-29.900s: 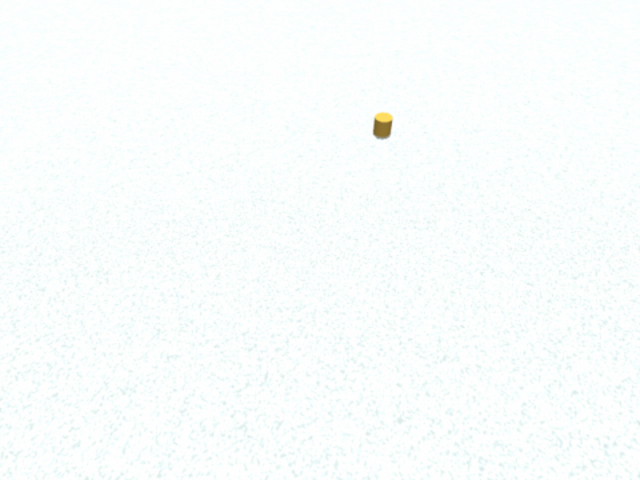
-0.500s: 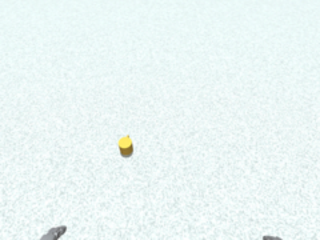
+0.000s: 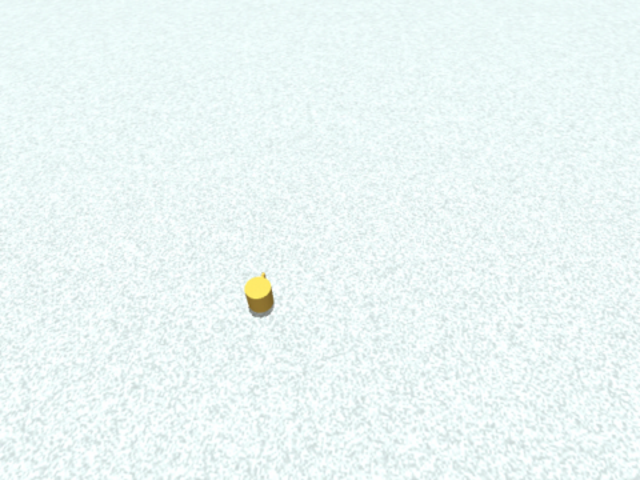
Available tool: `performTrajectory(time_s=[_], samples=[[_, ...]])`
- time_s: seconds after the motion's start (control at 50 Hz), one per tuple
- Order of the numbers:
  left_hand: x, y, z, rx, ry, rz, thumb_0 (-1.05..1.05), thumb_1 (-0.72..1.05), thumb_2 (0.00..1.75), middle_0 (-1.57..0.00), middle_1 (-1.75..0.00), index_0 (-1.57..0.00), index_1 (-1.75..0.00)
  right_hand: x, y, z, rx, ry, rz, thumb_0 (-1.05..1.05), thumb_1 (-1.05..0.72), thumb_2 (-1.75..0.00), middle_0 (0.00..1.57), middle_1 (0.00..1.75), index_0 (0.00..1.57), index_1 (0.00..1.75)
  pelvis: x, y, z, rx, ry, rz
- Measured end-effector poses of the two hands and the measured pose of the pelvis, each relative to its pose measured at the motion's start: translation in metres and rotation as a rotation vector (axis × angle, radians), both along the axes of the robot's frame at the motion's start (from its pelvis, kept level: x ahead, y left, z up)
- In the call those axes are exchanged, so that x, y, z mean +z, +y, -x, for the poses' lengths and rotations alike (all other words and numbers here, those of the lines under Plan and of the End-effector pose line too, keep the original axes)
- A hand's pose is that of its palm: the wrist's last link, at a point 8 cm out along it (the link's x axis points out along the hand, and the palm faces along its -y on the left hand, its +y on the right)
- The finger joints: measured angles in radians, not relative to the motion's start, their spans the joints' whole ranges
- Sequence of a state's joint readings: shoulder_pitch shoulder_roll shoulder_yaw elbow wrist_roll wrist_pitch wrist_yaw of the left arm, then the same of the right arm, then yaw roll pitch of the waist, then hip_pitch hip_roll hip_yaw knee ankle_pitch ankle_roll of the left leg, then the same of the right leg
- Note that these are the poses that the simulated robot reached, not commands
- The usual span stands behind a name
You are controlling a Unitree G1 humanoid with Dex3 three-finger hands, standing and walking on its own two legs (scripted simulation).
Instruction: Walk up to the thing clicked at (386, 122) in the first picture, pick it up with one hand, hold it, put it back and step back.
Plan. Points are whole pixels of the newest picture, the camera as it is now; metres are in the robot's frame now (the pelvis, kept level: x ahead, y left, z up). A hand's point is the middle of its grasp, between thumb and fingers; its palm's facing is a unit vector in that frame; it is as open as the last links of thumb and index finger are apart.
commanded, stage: stand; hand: left
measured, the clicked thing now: (260, 290) +0.86 +0.23 -0.74
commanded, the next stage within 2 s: walk up in 0.56 s
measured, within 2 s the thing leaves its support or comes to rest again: neither
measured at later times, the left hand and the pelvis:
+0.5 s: hand out of the picture +0.08 +0.24 -0.16, palm faces -0.03 -0.94 -0.34, open 7.3 cm; pelvis +0.01 -0.01 +0.00, yaw +0 degrees
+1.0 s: hand out of the picture +0.13 +0.32 -0.18, palm faces +0.00 -0.94 -0.34, open 7.4 cm; pelvis +0.12 +0.04 -0.02, yaw +2 degrees
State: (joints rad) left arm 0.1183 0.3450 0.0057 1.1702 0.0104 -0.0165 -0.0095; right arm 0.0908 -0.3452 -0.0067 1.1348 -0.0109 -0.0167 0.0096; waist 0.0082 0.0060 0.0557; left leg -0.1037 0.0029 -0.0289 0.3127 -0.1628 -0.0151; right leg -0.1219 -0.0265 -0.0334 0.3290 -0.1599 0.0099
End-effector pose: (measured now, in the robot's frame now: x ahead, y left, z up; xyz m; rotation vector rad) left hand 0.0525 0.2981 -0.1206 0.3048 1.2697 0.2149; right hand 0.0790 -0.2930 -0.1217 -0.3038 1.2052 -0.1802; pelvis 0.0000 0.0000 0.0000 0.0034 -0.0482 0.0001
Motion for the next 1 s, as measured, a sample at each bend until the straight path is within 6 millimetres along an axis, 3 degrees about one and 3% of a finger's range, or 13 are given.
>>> performTrajectory(time_s=[0.32,0.56,0.7,0.84,0.92,1.0], samples=[[0.003,-0.009,-0.013,-0.029,-0.026,-0.008,0.01,0.91,0.9,-0.2,-0.3,-0.21,-0.3,-0.004,-0.013,0.02,-0.019,0.047,0.002,0.0,-0.91,-0.9,0.2,0.29,0.2,0.3,-0.001,-0.009,-0.001,0.0,0.011,0.002],[0.002,-0.013,-0.03,-0.037,-0.029,0.0,0.01,0.91,0.9,-0.2,-0.3,-0.21,-0.3,-0.003,-0.017,0.014,-0.018,0.061,0.013,0.0,-0.91,-0.9,0.2,0.29,0.2,0.3,0.0,-0.011,-0.011,-0.002,0.023,0.002],[0.005,0.004,-0.03,0.012,-0.094,-0.002,0.01,0.91,0.9,-0.21,-0.3,-0.21,-0.3,0.003,-0.023,-0.005,0.022,0.054,0.034,0.0,-0.91,-0.9,0.2,0.3,0.2,0.3,-0.004,-0.006,-0.031,0.029,0.026,0.006],[-0.008,0.049,-0.013,0.071,0.002,-0.016,0.01,0.91,0.9,-0.21,-0.3,-0.21,-0.3,0.015,-0.011,-0.06,0.067,0.0,0.091,0.0,-0.91,-0.9,0.2,0.29,0.2,0.3,-0.013,0.023,-0.066,0.045,-0.002,0.036],[-0.025,0.07,-0.032,0.053,0.055,-0.019,0.01,0.91,0.9,-0.2,-0.3,-0.2,-0.3,0.014,0.002,-0.08,0.042,-0.066,0.123,0.0,-0.91,-0.9,0.2,0.29,0.2,0.3,-0.025,0.039,-0.09,0.032,-0.013,0.001],[-0.02,0.07,-0.072,0.024,0.027,0.001,0.01,0.91,0.9,-0.2,-0.3,-0.2,-0.3,0.021,0.014,-0.085,0.01,-0.049,0.107,0.0,-0.91,-0.9,0.2,0.29,0.2,0.3,-0.016,0.043,-0.116,0.029,-0.016,0.001]])
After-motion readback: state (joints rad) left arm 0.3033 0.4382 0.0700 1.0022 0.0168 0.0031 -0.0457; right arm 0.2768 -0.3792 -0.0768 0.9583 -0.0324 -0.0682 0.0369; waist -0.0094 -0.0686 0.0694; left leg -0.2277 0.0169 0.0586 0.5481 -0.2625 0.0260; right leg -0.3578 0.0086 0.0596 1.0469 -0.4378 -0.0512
